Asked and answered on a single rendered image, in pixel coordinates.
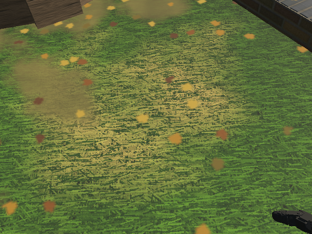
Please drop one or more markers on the robot right hand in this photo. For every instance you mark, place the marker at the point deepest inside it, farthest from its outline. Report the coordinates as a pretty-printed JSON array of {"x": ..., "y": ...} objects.
[{"x": 300, "y": 219}]

